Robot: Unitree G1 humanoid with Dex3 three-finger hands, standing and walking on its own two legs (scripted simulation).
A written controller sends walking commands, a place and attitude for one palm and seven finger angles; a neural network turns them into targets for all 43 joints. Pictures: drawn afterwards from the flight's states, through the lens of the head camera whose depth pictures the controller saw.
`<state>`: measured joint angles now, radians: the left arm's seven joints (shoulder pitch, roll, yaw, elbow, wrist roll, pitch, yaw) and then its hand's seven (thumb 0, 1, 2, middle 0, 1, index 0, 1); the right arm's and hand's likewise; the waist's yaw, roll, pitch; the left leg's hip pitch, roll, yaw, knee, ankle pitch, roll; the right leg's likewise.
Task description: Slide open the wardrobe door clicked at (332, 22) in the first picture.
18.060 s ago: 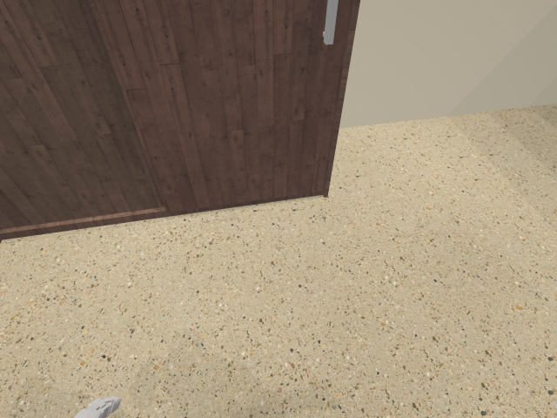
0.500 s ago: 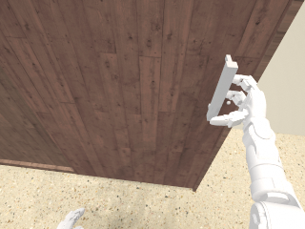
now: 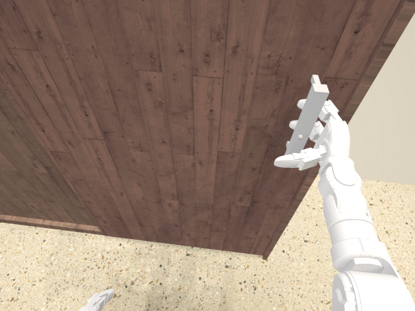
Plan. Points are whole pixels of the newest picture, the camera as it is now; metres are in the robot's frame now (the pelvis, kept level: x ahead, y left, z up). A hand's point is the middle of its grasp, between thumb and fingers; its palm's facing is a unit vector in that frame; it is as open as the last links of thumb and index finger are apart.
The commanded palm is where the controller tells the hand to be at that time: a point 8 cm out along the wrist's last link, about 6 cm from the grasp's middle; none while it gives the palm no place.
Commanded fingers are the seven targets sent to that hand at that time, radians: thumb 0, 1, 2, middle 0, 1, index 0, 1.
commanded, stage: slide the fingers in behind the handle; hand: right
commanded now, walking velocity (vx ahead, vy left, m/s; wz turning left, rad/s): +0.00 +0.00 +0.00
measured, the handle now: (301, 123) +0.47 -0.14 +0.13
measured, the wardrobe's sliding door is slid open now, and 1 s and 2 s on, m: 0.00 0.00 0.00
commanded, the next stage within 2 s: grip the handle and tug to test in 0.48 s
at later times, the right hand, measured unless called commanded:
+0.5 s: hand (295, 136) +0.42 -0.12 +0.14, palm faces +0.02 +1.00 +0.01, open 14.0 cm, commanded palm +0.39 -0.17 +0.14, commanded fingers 0.00 0.50 -0.30 0.30 1.20 0.30 1.20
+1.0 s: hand (298, 135) +0.43 -0.13 +0.13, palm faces +0.03 +1.00 +0.01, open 9.8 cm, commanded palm +0.40 -0.18 +0.14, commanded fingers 0.00 -0.53 -0.74 0.41 1.35 0.41 1.35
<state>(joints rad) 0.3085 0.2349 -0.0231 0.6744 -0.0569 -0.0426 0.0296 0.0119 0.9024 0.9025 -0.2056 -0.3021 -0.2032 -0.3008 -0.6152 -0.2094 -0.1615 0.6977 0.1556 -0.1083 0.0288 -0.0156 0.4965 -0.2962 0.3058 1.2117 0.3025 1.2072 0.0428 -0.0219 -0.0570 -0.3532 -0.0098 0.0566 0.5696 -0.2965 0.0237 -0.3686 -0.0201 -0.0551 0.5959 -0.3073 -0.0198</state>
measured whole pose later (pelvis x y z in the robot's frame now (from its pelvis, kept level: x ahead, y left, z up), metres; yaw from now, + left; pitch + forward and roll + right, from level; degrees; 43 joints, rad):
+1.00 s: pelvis +0.00 +0.00 +0.00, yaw +0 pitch +5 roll +1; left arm 0.31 0.24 -0.02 0.67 -0.06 -0.03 0.03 0.01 0.90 0.90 -0.21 -0.30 -0.20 -0.30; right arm -0.64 -0.21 -0.16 0.73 0.15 -0.11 0.03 -0.01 -0.09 -0.55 0.38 1.29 0.37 1.29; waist 0.05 -0.02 -0.05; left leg -0.35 -0.01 0.06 0.56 -0.29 0.02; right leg -0.37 -0.02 -0.05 0.59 -0.30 -0.02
